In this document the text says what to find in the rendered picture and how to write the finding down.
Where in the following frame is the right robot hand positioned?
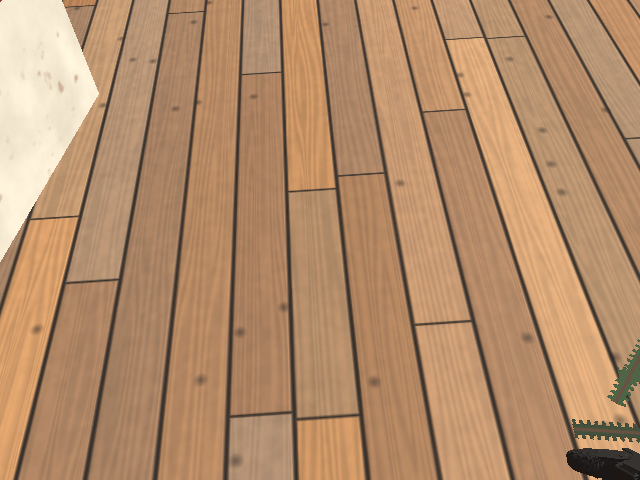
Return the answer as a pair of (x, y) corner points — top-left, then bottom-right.
(566, 448), (640, 480)

